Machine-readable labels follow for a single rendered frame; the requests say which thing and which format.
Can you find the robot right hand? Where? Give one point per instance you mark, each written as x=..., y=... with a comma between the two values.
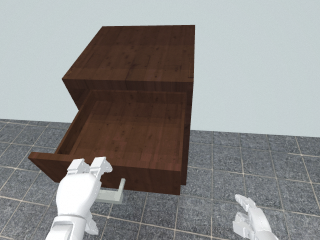
x=247, y=226

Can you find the handle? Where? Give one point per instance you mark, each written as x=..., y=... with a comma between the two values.
x=113, y=197

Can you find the right robot forearm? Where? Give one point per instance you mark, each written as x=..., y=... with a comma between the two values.
x=264, y=235

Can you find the cabinet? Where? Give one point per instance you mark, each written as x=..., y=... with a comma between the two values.
x=150, y=58

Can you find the drawer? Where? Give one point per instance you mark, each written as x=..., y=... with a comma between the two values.
x=141, y=134

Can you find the robot left hand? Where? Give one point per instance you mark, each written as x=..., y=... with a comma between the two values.
x=78, y=190

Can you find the left robot forearm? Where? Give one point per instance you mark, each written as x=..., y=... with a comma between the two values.
x=67, y=227

